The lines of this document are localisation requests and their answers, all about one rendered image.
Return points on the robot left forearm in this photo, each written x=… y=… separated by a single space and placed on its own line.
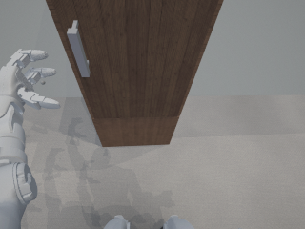
x=12 y=134

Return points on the robot right shin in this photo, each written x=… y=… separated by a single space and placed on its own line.
x=173 y=217

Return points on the handle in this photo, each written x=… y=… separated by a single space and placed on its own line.
x=78 y=50

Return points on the cupboard door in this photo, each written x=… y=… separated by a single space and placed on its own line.
x=142 y=53

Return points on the left robot upper arm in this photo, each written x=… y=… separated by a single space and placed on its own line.
x=17 y=189

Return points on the robot left hand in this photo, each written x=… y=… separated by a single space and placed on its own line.
x=13 y=81

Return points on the left robot thigh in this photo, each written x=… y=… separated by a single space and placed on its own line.
x=118 y=224

